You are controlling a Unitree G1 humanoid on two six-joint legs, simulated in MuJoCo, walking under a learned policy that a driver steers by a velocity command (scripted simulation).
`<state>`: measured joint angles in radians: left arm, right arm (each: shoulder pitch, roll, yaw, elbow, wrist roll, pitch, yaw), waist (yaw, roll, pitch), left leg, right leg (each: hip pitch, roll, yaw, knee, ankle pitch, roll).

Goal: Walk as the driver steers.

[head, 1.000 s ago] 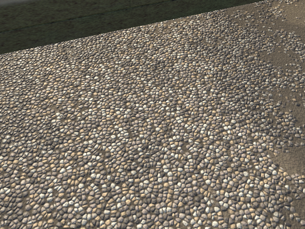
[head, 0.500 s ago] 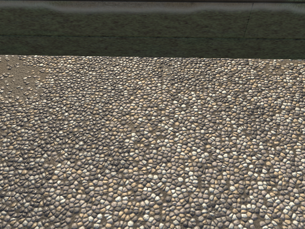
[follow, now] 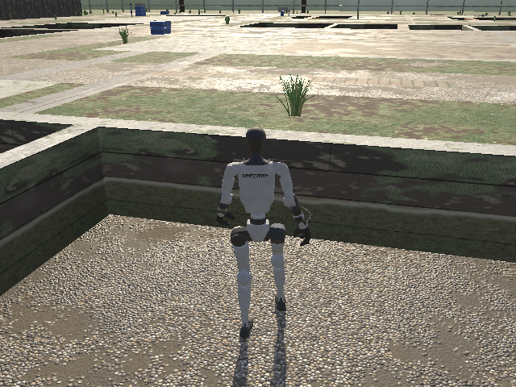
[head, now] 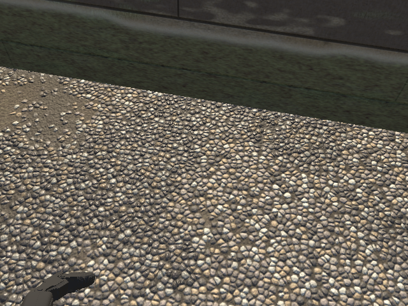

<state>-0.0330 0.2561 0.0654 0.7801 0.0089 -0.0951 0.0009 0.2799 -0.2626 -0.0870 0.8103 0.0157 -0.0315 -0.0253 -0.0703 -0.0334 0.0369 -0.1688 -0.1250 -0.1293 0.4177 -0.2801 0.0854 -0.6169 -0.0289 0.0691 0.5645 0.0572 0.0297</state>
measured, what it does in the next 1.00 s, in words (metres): steps on the spot, turning right: right foot, then left foot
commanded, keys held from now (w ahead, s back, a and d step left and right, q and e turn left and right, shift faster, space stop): no key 0.02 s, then e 0.92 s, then no key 0.04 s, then q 0.02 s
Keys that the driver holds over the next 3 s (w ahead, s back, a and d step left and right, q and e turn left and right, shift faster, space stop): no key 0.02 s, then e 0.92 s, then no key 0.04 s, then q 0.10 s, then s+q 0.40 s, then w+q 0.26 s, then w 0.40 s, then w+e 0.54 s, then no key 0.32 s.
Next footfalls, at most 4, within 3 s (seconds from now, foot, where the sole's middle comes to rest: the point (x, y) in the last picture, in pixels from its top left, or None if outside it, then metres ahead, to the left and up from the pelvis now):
0.06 right None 0.22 -0.12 -0.78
0.46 left None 0.17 0.11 -0.78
0.88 right None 0.09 -0.15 -0.78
1.40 left None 0.13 0.08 -0.78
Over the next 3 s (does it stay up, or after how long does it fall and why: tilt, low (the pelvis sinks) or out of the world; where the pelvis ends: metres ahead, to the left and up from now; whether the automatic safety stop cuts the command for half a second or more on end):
stays up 0.51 -0.05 0.00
